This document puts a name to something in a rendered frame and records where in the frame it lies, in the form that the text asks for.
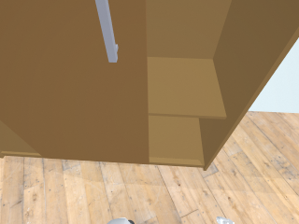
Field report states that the handle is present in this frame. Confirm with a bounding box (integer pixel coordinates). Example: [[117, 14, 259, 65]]
[[95, 0, 119, 63]]

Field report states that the wardrobe door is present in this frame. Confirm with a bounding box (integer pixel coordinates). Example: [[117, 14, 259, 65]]
[[0, 0, 150, 165], [0, 120, 38, 153]]

